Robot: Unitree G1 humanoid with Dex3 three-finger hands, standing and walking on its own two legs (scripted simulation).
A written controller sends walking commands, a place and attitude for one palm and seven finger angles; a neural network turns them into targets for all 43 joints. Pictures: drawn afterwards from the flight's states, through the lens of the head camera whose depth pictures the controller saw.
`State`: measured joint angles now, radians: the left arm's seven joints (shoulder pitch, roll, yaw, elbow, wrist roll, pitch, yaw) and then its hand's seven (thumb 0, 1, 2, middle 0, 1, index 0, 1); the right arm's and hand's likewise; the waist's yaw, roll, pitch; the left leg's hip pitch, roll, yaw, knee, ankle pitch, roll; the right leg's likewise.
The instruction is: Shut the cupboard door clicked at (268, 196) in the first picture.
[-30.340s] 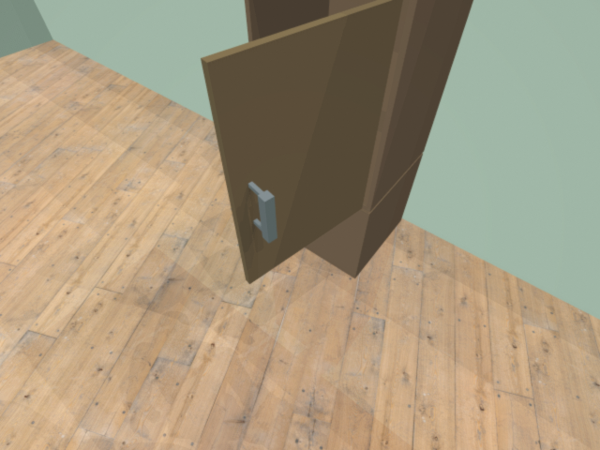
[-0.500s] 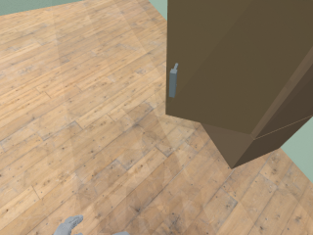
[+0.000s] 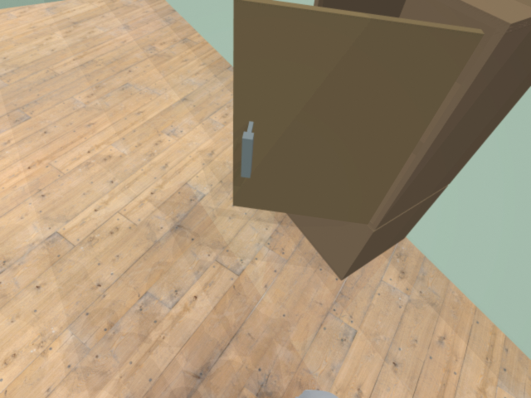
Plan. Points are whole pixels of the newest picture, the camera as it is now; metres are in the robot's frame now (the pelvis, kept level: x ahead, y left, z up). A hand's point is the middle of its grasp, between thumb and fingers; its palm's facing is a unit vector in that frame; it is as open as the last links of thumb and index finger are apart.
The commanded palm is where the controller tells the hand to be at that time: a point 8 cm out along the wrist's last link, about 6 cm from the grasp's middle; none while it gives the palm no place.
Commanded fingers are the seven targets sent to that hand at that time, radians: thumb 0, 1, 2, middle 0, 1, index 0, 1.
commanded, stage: take the last steps up to it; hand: left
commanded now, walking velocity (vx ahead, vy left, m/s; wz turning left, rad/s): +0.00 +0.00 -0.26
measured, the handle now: (248, 149) +0.65 +0.08 -0.07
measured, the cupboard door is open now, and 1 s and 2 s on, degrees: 50 50 50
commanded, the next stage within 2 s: come to a stop and stand still in 0.70 s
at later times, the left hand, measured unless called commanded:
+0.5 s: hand out of the picture +0.08 +0.14 -0.18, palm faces -0.05 -0.99 -0.16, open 7.3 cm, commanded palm none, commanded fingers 0.00 0.90 0.90 -0.20 -0.30 -0.20 -0.30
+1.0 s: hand (232, 319) +0.28 +0.07 -0.17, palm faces -0.13 -0.97 -0.21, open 7.3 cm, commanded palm none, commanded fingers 0.00 0.90 0.90 -0.20 -0.30 -0.20 -0.30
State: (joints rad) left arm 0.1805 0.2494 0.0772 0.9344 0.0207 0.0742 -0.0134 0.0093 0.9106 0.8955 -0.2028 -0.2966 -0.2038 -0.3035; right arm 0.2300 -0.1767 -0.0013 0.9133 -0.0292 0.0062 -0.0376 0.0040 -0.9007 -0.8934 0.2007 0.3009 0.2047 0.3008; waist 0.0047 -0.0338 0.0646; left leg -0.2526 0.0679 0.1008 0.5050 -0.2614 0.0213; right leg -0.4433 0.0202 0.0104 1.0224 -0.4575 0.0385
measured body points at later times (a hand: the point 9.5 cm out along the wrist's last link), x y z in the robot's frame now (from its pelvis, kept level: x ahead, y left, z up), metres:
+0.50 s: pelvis +0.06 -0.03 +0.00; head +0.08 -0.02 +0.44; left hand +0.08 +0.19 -0.17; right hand +0.07 -0.29 -0.15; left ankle +0.11 +0.08 -0.73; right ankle -0.03 -0.13 -0.74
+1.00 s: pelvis +0.17 -0.09 +0.00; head +0.20 -0.11 +0.44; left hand +0.28 +0.12 -0.15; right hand +0.12 -0.31 -0.17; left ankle +0.13 +0.05 -0.72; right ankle +0.17 -0.19 -0.74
